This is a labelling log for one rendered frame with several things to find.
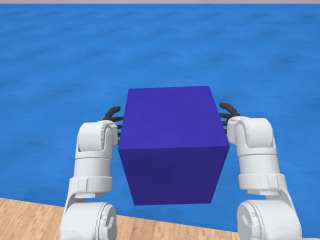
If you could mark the robot right hand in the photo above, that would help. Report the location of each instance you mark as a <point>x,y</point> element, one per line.
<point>231,110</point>

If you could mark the left robot forearm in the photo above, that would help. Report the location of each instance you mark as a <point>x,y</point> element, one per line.
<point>92,169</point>

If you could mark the robot left hand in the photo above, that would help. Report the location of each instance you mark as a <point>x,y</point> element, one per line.
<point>110,113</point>

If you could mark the carton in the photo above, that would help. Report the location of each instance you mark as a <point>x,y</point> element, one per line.
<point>172,145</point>

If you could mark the robot right upper arm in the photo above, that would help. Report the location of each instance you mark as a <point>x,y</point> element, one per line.
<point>271,219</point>

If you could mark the right robot forearm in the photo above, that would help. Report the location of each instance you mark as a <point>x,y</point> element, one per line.
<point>258,161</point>

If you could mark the robot left upper arm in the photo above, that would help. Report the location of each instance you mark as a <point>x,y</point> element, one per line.
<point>89,221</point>

